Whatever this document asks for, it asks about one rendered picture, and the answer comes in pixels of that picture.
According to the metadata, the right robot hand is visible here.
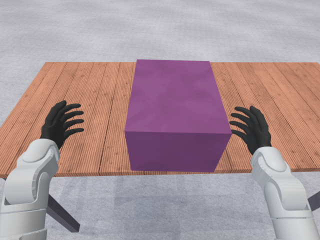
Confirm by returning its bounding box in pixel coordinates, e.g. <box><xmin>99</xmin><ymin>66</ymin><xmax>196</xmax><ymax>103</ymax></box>
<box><xmin>229</xmin><ymin>105</ymin><xmax>272</xmax><ymax>155</ymax></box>

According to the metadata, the carton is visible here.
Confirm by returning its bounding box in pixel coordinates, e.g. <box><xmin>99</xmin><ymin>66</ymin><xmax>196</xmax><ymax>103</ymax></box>
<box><xmin>124</xmin><ymin>59</ymin><xmax>232</xmax><ymax>173</ymax></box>

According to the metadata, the left robot forearm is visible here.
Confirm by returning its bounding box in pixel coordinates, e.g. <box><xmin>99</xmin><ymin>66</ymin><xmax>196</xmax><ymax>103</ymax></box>
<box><xmin>0</xmin><ymin>138</ymin><xmax>60</xmax><ymax>240</ymax></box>

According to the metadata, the right robot forearm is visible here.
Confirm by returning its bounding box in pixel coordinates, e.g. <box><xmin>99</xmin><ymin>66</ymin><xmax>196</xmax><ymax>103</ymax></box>
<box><xmin>250</xmin><ymin>146</ymin><xmax>320</xmax><ymax>240</ymax></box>

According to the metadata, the left robot hand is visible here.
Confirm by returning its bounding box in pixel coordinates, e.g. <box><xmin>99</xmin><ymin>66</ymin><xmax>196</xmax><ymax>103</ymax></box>
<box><xmin>39</xmin><ymin>100</ymin><xmax>84</xmax><ymax>149</ymax></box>

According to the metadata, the table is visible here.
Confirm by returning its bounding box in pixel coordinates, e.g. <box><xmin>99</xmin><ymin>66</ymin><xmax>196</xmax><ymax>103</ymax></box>
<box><xmin>0</xmin><ymin>62</ymin><xmax>320</xmax><ymax>233</ymax></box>

